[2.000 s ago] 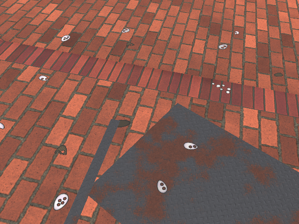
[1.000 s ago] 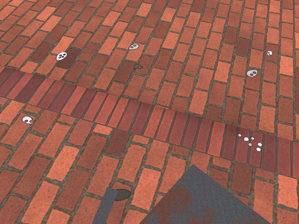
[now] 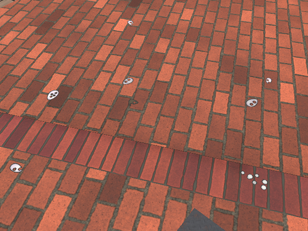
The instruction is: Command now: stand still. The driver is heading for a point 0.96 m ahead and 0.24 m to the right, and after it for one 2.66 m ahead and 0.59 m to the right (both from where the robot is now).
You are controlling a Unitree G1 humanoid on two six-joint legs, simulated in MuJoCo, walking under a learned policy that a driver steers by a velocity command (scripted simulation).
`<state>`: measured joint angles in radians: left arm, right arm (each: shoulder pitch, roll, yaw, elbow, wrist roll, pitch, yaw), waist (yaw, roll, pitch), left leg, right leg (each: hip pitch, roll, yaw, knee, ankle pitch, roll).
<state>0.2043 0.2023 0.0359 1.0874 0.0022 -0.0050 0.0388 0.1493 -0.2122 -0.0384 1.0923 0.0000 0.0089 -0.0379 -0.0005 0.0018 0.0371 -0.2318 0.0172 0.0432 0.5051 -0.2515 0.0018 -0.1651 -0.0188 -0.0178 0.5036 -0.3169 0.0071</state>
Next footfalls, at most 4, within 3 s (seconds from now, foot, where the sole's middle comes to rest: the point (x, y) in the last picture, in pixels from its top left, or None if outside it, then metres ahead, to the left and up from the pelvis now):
0.90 right None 0.45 -0.13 -0.77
1.36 left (149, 177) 0.77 0.06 -0.77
1.90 right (227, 157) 0.95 -0.37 -0.88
2.36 left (211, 122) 1.20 -0.31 -0.88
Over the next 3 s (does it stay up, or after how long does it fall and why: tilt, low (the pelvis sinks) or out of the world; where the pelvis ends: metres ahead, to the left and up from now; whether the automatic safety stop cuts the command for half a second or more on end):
stays up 1.04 -0.36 -0.10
